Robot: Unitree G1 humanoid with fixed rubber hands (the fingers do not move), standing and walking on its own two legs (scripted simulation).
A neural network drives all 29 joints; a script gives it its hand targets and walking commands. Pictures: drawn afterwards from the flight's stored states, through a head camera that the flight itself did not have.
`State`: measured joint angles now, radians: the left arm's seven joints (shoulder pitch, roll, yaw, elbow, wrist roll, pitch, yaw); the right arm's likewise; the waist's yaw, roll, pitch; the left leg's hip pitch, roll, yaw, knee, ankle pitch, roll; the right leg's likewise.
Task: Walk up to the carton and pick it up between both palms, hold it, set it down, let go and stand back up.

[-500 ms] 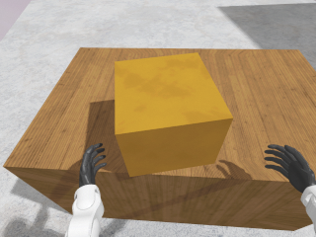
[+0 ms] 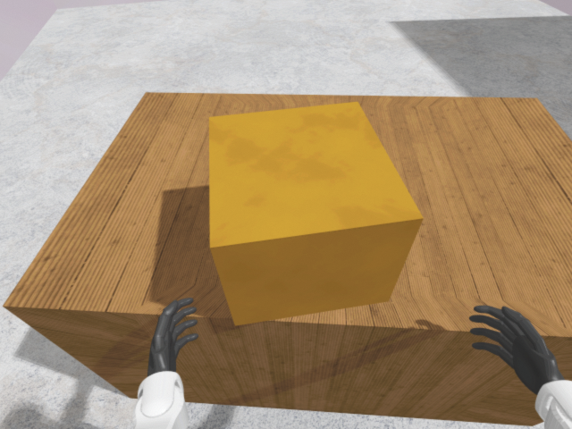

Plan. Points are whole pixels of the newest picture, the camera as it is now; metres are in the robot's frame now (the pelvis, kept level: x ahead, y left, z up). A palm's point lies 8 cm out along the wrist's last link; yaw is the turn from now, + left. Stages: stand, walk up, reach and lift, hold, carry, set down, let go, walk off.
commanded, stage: set down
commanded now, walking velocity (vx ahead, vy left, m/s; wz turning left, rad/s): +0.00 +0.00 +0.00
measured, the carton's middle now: (298, 209) +0.49 +0.05 +0.01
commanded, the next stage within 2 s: let go in 0.96 s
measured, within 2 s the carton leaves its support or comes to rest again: neither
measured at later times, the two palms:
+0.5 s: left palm (149, 390) +0.19 +0.24 -0.04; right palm (506, 401) +0.21 -0.24 -0.04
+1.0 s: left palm (143, 412) +0.16 +0.24 -0.06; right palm (477, 427) +0.18 -0.21 -0.06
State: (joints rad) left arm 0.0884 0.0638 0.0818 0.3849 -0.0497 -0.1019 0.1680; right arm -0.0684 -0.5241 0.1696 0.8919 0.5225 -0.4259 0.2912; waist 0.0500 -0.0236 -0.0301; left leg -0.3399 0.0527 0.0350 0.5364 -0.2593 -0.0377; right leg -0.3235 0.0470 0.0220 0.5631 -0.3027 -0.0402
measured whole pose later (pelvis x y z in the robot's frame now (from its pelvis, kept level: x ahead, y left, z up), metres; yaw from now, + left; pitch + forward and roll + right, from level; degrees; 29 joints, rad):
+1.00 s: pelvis +0.01 +0.02 +0.01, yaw +1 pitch -3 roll +0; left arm 0.18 0.18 0.01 0.51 0.01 0.08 0.04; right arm 0.11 -0.21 -0.02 0.78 0.04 -0.23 0.06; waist 0.02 -0.02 0.07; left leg -0.13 0.03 0.03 0.40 -0.21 -0.02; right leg -0.08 0.02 0.02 0.38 -0.24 -0.01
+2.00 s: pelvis -0.02 +0.03 +0.01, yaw +3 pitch -4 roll -1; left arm 0.29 0.24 0.02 0.83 0.01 -0.02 0.00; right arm 0.37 -0.25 -0.01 0.79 -0.01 -0.04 -0.02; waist -0.01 -0.01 0.02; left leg -0.20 0.02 0.00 0.46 -0.20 0.00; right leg -0.13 0.01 -0.01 0.42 -0.22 0.00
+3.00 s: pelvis -0.04 +0.04 +0.00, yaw +2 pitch -1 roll +0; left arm 0.38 0.23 0.00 0.92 0.01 -0.02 0.02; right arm 0.41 -0.22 -0.02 0.84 -0.01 -0.01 -0.03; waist -0.01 -0.02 0.00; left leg -0.27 -0.01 0.02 0.48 -0.19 0.02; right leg -0.24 -0.01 0.02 0.49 -0.24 0.02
